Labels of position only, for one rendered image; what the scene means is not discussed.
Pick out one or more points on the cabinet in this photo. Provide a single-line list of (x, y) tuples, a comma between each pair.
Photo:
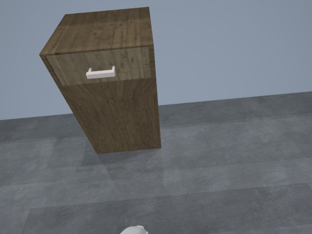
[(116, 116)]

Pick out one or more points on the handle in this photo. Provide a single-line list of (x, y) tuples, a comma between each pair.
[(101, 74)]

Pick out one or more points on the drawer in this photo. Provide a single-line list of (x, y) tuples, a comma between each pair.
[(129, 64)]

